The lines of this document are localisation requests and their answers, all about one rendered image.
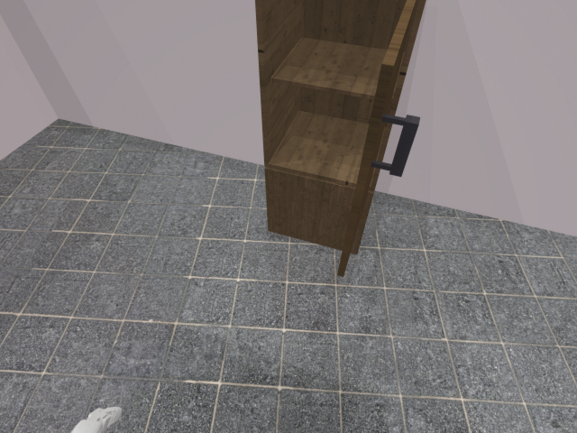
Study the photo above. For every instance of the cupboard door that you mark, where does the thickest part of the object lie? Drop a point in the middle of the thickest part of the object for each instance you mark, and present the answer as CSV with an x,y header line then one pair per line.
x,y
384,92

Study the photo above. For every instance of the left robot hand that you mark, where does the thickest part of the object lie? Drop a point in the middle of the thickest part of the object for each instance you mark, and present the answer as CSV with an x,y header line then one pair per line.
x,y
98,420

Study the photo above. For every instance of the handle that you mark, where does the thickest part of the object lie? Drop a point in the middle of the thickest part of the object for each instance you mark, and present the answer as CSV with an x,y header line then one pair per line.
x,y
410,125

